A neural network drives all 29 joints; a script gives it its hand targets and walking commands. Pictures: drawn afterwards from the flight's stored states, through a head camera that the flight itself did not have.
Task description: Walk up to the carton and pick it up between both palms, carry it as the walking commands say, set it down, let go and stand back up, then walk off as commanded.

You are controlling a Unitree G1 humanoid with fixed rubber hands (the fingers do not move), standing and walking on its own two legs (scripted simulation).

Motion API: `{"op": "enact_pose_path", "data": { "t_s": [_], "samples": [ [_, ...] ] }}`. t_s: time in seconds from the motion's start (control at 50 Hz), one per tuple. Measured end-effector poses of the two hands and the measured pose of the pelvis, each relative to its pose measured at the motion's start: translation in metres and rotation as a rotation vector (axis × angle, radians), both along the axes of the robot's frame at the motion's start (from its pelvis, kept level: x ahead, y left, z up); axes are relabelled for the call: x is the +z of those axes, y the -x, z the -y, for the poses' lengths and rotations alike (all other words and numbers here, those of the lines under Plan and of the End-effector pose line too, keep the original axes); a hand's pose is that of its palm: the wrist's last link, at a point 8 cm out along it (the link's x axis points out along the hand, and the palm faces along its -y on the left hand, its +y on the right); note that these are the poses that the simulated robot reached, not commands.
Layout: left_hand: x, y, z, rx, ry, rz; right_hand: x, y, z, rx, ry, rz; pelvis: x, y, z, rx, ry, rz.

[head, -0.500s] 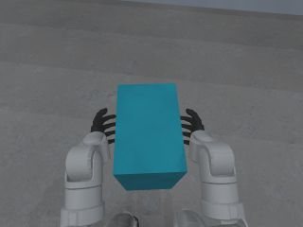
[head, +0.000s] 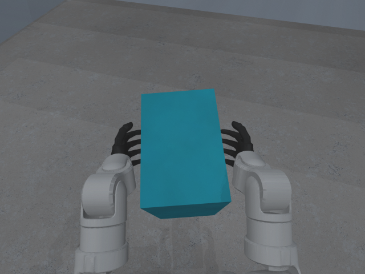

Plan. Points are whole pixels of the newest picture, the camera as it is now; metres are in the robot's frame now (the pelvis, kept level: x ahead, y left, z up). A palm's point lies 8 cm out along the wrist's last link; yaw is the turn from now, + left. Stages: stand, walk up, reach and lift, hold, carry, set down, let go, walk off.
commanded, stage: carry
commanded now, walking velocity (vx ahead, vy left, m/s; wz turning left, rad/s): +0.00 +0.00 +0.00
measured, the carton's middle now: (183, 163) +0.34 -0.04 +0.02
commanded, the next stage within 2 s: none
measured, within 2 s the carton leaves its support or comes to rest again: neither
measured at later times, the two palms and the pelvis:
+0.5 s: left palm (75, 220) +0.21 +0.16 +0.10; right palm (212, 195) +0.23 -0.08 +0.09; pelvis -0.08 +0.01 +0.00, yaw +6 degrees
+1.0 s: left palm (83, 243) +0.17 +0.14 +0.09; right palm (223, 212) +0.20 -0.09 +0.08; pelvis -0.10 -0.01 +0.00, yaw +6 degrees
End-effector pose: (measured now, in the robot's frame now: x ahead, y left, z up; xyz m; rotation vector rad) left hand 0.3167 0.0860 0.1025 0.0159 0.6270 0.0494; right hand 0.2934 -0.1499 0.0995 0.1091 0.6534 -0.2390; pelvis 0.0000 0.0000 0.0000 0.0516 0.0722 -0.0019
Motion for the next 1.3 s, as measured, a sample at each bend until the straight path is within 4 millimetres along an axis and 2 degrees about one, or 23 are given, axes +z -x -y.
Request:
{"op": "enact_pose_path", "data": {
  "t_s": [0.06, 0.16, 0.24, 0.3, 0.42, 0.56, 0.64, 0.72, 0.88, 0.98, 1.1, 1.3],
  "samples": [
    [-0.009, 0.015, -0.036, 0.075, 0.031, -0.016, -0.004, 0.0, -0.035, 0.081, 0.04, -0.017, -0.003, 0.007, -0.012, 0.02, -0.007, 0.015],
    [-0.027, 0.058, -0.084, 0.187, 0.032, -0.111, -0.019, 0.014, -0.084, 0.229, 0.079, -0.11, -0.001, 0.022, -0.022, 0.042, 0.05, 0.053],
    [-0.03, 0.085, -0.104, 0.275, 0.036, -0.132, -0.027, 0.023, -0.106, 0.308, 0.063, -0.129, 0.0, 0.038, -0.022, 0.068, 0.051, 0.055],
    [-0.025, 0.095, -0.109, 0.315, 0.028, -0.109, -0.028, 0.028, -0.112, 0.332, 0.042, -0.105, -0.001, 0.051, -0.019, 0.074, 0.042, 0.044],
    [-0.011, 0.104, -0.092, 0.284, 0.005, -0.07, -0.022, 0.045, -0.094, 0.287, 0.0, -0.065, 0.001, 0.07, -0.011, 0.095, 0.059, 0.05],
    [0.002, 0.107, -0.061, 0.154, -0.006, -0.071, -0.005, 0.075, -0.06, 0.187, 0.032, -0.065, 0.004, 0.078, -0.013, 0.108, 0.043, 0.057],
    [0.011, 0.11, -0.054, 0.119, -0.009, -0.046, 0.006, 0.085, -0.053, 0.156, 0.039, -0.042, 0.004, 0.08, -0.014, 0.098, 0.036, 0.06],
    [0.013, 0.118, -0.054, 0.13, -0.014, -0.061, 0.008, 0.09, -0.053, 0.175, 0.046, -0.056, 0.005, 0.082, -0.011, 0.1, 0.033, 0.052],
    [0.0, 0.138, -0.059, 0.197, -0.033, -0.121, -0.01, 0.095, -0.06, 0.253, 0.036, -0.114, 0.004, 0.093, 0.002, 0.107, 0.036, 0.051],
    [-0.008, 0.142, -0.058, 0.226, -0.017, -0.145, -0.019, 0.095, -0.059, 0.273, 0.034, -0.137, 0.004, 0.1, 0.01, 0.113, 0.038, 0.045],
    [-0.006, 0.134, -0.051, 0.218, 0.0, -0.1, -0.014, 0.089, -0.052, 0.245, 0.029, -0.093, 0.003, 0.101, 0.014, 0.115, 0.046, 0.039],
    [0.003, 0.116, -0.039, 0.185, -0.001, -0.07, -0.003, 0.078, -0.039, 0.213, 0.037, -0.063, 0.005, 0.088, 0.018, 0.113, 0.04, 0.031]
  ]
}}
